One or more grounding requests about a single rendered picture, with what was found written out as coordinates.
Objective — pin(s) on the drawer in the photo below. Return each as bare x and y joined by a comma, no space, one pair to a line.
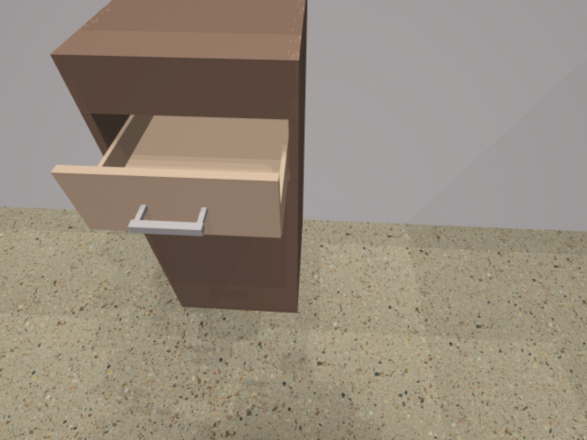
236,167

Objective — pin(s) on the handle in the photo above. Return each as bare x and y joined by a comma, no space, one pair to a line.
140,226

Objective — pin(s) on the cabinet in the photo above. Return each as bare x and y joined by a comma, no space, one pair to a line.
206,58

